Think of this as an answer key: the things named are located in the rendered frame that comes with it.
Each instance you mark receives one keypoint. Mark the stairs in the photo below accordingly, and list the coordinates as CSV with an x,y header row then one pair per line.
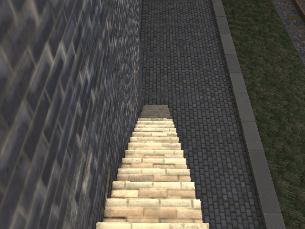
x,y
153,189

